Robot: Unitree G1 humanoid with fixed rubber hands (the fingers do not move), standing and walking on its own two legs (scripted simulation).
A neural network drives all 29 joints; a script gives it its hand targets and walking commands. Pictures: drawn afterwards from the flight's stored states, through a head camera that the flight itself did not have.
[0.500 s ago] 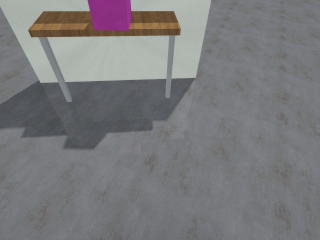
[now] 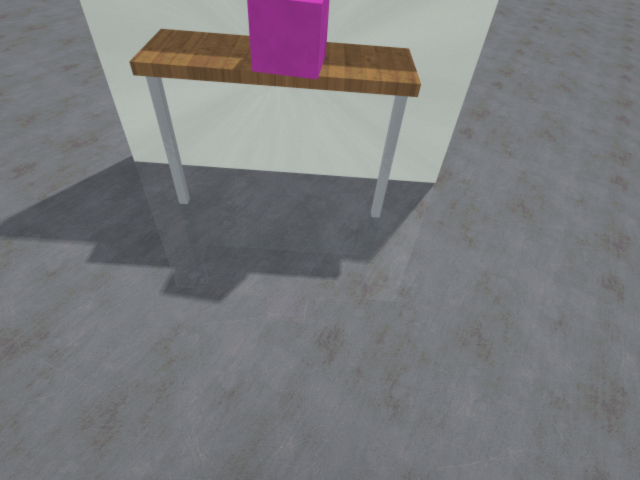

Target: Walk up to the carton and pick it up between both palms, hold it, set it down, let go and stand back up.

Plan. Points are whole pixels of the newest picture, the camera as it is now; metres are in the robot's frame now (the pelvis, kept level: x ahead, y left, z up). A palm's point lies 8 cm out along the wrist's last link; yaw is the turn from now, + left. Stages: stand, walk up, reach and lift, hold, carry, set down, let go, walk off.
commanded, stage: walk up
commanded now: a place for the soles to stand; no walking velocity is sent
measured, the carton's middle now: (290, 29) +1.51 +0.12 +0.02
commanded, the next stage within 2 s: none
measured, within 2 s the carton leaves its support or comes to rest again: neither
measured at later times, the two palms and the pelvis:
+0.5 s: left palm (168, 350) +0.36 +0.24 -0.11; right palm out of the picture +0.15 -0.24 -0.16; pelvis +0.22 +0.00 -0.03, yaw +3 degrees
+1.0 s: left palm (141, 346) +0.38 +0.30 -0.14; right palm (402, 236) +0.64 -0.18 -0.10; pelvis +0.47 +0.05 -0.02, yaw +8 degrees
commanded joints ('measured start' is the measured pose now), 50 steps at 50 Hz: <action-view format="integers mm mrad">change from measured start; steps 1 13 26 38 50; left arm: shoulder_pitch -130 -88 150 70 85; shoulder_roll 199 123 333 235 219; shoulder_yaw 37 -8 65 16 -21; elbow -90 -308 -408 -345 -495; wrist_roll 0 -37 -29 -33 -32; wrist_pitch -12 12 -26 -62 16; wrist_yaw -5 -83 -5 -43 -53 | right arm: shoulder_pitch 179 128 154 -56 81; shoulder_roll -27 -184 -215 -123 -327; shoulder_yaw -32 16 27 21 -27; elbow -52 -92 -279 -402 -408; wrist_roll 5 -13 10 1 19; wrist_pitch -23 -84 -34 -42 -45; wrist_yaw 6 -37 -11 48 -45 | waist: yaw -93 -34 71 19 -109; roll -81 146 -61 -65 114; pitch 107 182 -96 104 38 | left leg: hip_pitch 283 171 -292 -69 348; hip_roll -30 194 -39 57 355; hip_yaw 119 -237 -117 -26 -584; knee -134 -640 561 -101 -549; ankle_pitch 60 -3 -65 301 -142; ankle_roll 6 245 46 19 337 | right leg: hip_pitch -358 -563 157 -185 -647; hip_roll -165 -70 -409 -183 -22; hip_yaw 80 114 839 134 153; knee -146 510 -271 -267 911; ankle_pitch -457 78 -555 -124 -116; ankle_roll -128 46 -221 -168 13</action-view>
